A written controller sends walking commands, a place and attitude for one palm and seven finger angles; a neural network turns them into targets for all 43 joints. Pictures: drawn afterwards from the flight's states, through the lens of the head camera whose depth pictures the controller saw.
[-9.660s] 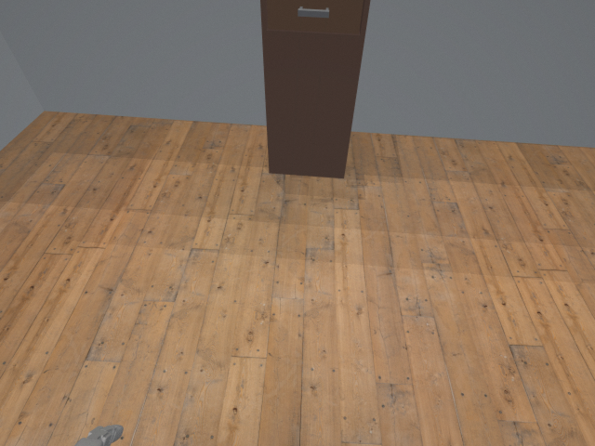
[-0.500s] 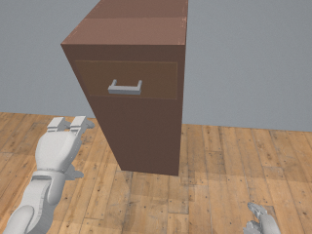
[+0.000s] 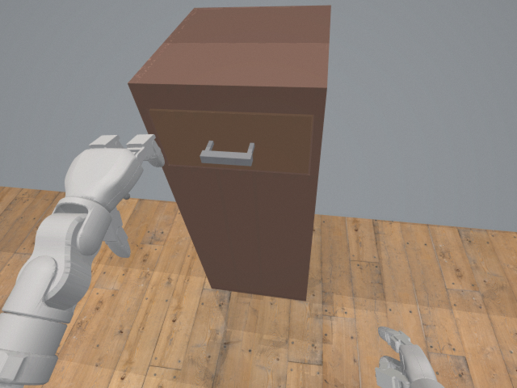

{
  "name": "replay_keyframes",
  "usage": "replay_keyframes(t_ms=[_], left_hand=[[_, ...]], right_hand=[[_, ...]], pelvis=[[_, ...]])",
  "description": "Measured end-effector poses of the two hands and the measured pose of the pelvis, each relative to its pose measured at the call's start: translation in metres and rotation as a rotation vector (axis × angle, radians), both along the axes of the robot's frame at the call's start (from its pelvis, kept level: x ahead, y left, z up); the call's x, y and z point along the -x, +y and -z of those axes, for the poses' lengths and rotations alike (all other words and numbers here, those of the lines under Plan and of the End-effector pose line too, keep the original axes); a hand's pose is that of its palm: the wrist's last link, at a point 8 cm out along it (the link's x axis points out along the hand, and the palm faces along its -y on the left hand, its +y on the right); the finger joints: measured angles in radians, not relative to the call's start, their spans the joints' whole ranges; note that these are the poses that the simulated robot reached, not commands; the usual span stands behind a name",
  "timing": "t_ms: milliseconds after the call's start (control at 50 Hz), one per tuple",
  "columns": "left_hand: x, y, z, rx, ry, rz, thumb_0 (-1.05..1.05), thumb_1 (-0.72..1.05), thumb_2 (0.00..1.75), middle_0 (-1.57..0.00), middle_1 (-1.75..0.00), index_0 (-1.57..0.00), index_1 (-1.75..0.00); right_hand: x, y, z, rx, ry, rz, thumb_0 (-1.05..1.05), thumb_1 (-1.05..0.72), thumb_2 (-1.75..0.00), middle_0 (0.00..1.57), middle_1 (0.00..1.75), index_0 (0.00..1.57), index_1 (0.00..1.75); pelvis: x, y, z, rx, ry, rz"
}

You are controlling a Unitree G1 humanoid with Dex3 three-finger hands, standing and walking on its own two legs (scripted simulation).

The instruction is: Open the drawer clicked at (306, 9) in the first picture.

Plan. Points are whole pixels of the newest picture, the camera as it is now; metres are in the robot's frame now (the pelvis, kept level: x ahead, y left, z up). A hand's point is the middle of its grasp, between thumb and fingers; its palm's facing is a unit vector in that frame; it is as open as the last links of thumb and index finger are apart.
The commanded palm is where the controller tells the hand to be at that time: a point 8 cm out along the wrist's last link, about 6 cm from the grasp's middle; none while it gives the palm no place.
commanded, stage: raise the hand with hooked fingers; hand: left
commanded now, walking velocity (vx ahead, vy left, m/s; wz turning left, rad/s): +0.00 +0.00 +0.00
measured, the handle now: (228, 152) +0.57 +0.17 +0.03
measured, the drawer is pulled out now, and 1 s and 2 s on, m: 0.00 0.00 0.00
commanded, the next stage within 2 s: move the hooked fingers above the handle in 0.28 s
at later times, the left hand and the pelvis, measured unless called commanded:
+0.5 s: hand (144, 211) +0.31 +0.22 +0.13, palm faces +0.04 -0.05 -1.00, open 13.8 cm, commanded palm +0.29 +0.22 +0.19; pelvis -0.01 -0.02 +0.00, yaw +0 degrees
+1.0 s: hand (188, 183) +0.39 +0.18 +0.11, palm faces -0.01 -0.04 -1.00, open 13.8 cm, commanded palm +0.37 +0.20 +0.17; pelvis +0.00 -0.03 +0.00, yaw -1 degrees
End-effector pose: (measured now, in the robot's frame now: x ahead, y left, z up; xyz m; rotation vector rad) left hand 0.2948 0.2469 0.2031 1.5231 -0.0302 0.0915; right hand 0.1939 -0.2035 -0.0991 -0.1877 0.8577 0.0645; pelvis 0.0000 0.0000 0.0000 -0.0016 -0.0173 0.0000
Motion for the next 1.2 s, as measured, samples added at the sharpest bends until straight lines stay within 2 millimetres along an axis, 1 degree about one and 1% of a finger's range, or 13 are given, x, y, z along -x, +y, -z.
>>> replay_keyframes(t_ms=[140, 180, 240, 360, 420, 480, 580, 660, 760, 860, 980, 1060, 1200], left_hand=[[0.007, -0.014, 0.019, 0.017, 0.052, 0.075, 0.0, -0.49, 0.3, -0.32, -1.2, -0.32, -1.2], [0.009, -0.018, 0.02, 0.015, 0.038, 0.098, 0.0, -0.49, 0.3, -0.32, -1.2, -0.32, -1.2], [0.013, -0.021, 0.015, 0.008, -0.009, 0.111, 0.0, -0.49, 0.3, -0.32, -1.2, -0.33, -1.2], [0.013, -0.016, 0.001, 0.007, -0.076, 0.035, 0.0, -0.49, 0.3, -0.32, -1.2, -0.33, -1.2], [0.012, -0.016, 0.006, 0.009, -0.04, -0.008, 0.0, -0.49, 0.3, -0.32, -1.2, -0.32, -1.2], [0.009, -0.022, 0.015, 0.004, 0.019, -0.011, 0.0, -0.49, 0.3, -0.32, -1.2, -0.32, -1.2], [-0.002, -0.036, 0.032, -0.004, 0.088, 0.054, 0.0, -0.49, 0.3, -0.32, -1.2, -0.32, -1.2], [-0.013, -0.045, 0.028, -0.01, 0.052, 0.107, 0.0, -0.49, 0.3, -0.32, -1.21, -0.33, -1.2], [-0.035, -0.046, 0.02, -0.009, 0.002, 0.092, 0.0, -0.49, 0.3, -0.32, -1.2, -0.33, -1.2], [-0.059, -0.046, 0.027, -0.027, 0.05, 0.045, 0.0, -0.49, 0.3, -0.32, -1.2, -0.32, -1.2], [-0.074, -0.058, 0.038, -0.007, 0.087, 0.103, 0.0, -0.49, 0.3, -0.32, -1.2, -0.32, -1.2], [-0.082, -0.06, 0.043, 0.002, 0.076, 0.129, 0.0, -0.49, 0.3, -0.32, -1.2, -0.32, -1.2], [-0.1, -0.053, 0.043, -0.017, 0.035, 0.094, 0.0, -0.49, 0.3, -0.32, -1.2, -0.32, -1.2]], right_hand=[[0.021, -0.021, 0.007, 0.032, 0.053, 0.031, 0.02, -0.91, -0.9, 0.2, 0.3, 0.2, 0.29], [0.025, -0.026, 0.008, 0.041, 0.06, 0.034, 0.02, -0.91, -0.9, 0.2, 0.3, 0.2, 0.29], [0.028, -0.031, 0.009, 0.046, 0.066, 0.037, 0.02, -0.91, -0.9, 0.2, 0.3, 0.2, 0.29], [0.024, -0.033, 0.011, 0.021, 0.056, 0.039, 0.02, -0.91, -0.9, 0.2, 0.3, 0.2, 0.29], [0.019, -0.032, 0.009, 0.005, 0.035, 0.039, 0.02, -0.91, -0.9, 0.2, 0.3, 0.2, 0.29], [0.013, -0.032, 0.006, 0.0, 0.01, 0.038, 0.02, -0.91, -0.9, 0.2, 0.3, 0.2, 0.29], [0.011, -0.037, 0.002, 0.02, -0.017, 0.045, 0.02, -0.91, -0.9, 0.2, 0.3, 0.2, 0.29], [0.017, -0.045, 0.002, 0.041, -0.01, 0.062, 0.01, -0.91, -0.9, 0.2, 0.3, 0.2, 0.29], [0.031, -0.056, 0.01, 0.053, 0.042, 0.097, 0.01, -0.91, -0.9, 0.2, 0.3, 0.2, 0.29], [0.05, -0.065, 0.02, 0.058, 0.109, 0.14, 0.01, -0.91, -0.9, 0.2, 0.3, 0.2, 0.29], [0.066, -0.072, 0.024, 0.075, 0.157, 0.188, 0.02, -0.91, -0.9, 0.2, 0.3, 0.2, 0.29], [0.069, -0.073, 0.025, 0.085, 0.173, 0.206, 0.02, -0.91, -0.9, 0.2, 0.3, 0.2, 0.29], [0.066, -0.068, 0.026, 0.081, 0.183, 0.21, 0.01, -0.91, -0.9, 0.2, 0.3, 0.2, 0.29]], pelvis=[[0.002, -0.002, 0.0, -0.001, 0.009, 0.006], [0.003, -0.004, 0.0, -0.002, 0.01, 0.006], [0.004, -0.007, 0.0, -0.003, 0.013, 0.005], [0.008, -0.013, 0.0, -0.007, 0.014, 0.002], [0.01, -0.016, 0.0, -0.01, 0.012, 0.002], [0.011, -0.019, 0.0, -0.011, 0.011, 0.0], [0.014, -0.025, 0.001, -0.012, 0.013, -0.005], [0.013, -0.029, 0.001, -0.011, 0.02, -0.008], [0.012, -0.03, 0.001, -0.012, 0.039, -0.006], [0.009, -0.029, 0.002, -0.015, 0.063, 0.005], [0.001, -0.026, 0.002, -0.015, 0.079, 0.015], [-0.003, -0.024, 0.003, -0.014, 0.088, 0.019], [-0.008, -0.019, 0.004, -0.012, 0.114, 0.018]])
